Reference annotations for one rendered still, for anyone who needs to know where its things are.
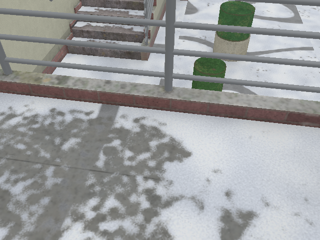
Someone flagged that stairs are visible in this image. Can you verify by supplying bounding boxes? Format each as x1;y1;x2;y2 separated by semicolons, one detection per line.
67;0;145;60

